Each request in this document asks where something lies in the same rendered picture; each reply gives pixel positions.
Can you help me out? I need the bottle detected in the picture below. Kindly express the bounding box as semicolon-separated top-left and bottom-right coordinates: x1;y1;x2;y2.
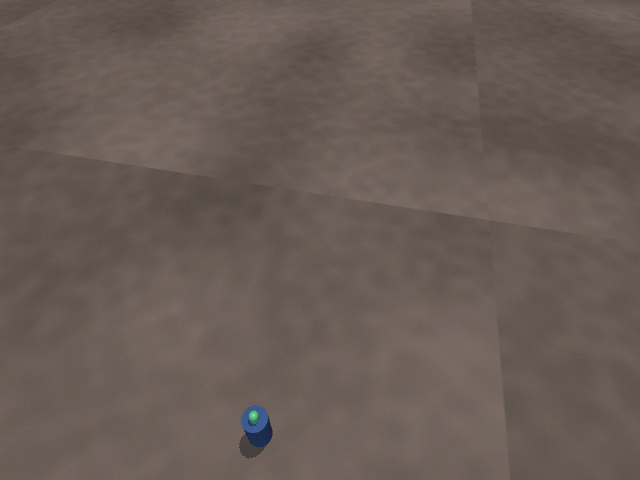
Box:
241;405;273;447

